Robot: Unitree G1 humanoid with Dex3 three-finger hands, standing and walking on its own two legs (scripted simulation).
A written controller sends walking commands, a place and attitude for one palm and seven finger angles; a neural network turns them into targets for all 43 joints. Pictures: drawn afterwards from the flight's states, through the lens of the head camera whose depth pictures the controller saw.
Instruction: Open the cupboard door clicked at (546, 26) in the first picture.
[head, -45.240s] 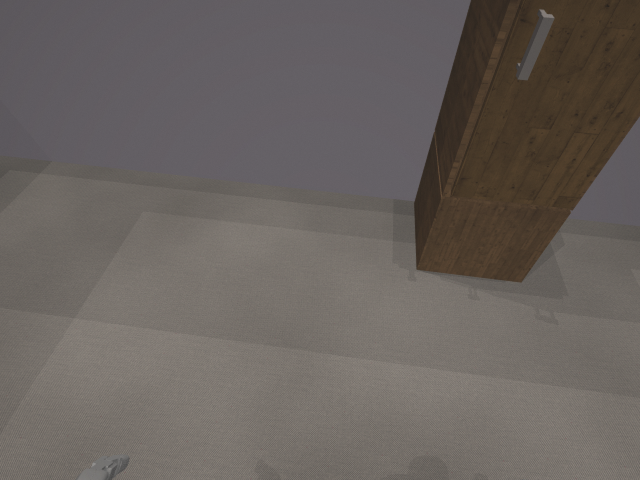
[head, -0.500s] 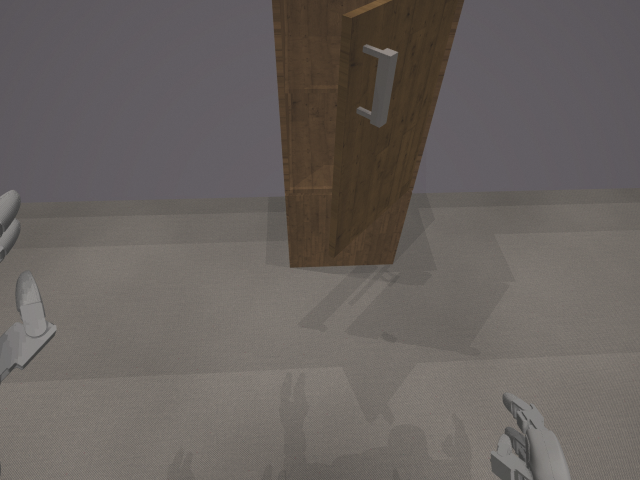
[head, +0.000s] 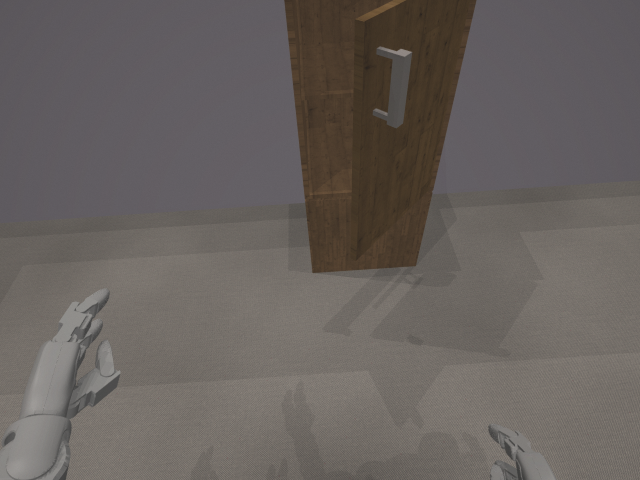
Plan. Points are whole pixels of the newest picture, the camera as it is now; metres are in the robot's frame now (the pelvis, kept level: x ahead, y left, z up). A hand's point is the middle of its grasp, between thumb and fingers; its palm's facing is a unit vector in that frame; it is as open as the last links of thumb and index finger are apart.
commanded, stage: let the arm hang, fingers relaxed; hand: left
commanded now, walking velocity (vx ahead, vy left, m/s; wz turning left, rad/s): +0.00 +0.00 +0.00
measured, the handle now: (389, 87) +0.72 -0.08 +0.14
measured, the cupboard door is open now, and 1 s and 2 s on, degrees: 45 45 45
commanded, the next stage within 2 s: look to check the result in 1.00 s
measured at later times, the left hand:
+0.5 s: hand out of the picture -0.06 +0.17 -0.16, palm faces +0.04 -0.97 -0.26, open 7.3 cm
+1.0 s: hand out of the picture +0.02 +0.13 -0.17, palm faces +0.06 -0.98 -0.17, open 7.4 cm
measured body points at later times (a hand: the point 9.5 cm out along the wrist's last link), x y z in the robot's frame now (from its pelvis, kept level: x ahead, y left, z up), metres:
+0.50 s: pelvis +0.00 -0.02 +0.01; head +0.02 -0.03 +0.46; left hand -0.06 +0.23 -0.14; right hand -0.02 -0.23 -0.16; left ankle +0.06 +0.09 -0.73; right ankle -0.01 -0.12 -0.73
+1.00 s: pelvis +0.03 -0.02 +0.01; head +0.04 -0.03 +0.46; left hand +0.01 +0.18 -0.15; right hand +0.01 -0.23 -0.16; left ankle +0.06 +0.09 -0.73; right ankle -0.01 -0.12 -0.73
